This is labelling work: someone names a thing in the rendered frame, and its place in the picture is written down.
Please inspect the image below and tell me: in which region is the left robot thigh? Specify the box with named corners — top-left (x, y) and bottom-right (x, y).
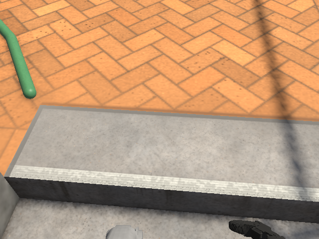
top-left (106, 225), bottom-right (144, 239)

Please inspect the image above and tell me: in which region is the right robot hand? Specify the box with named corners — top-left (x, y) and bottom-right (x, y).
top-left (228, 220), bottom-right (285, 239)

